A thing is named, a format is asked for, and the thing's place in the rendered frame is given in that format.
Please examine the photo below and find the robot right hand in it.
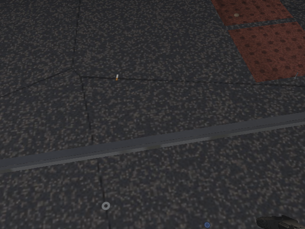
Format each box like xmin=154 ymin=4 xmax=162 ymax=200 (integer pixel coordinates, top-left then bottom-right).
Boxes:
xmin=256 ymin=215 xmax=305 ymax=229

